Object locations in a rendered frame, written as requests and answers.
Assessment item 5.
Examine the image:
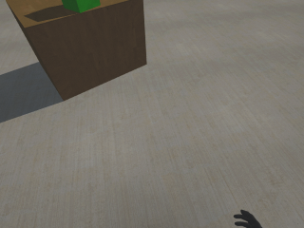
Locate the pedestal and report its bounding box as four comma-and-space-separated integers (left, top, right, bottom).
6, 0, 147, 101

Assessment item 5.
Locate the carton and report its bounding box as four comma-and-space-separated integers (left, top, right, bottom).
62, 0, 101, 13

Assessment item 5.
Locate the robot right hand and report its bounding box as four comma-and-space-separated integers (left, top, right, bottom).
234, 209, 262, 228

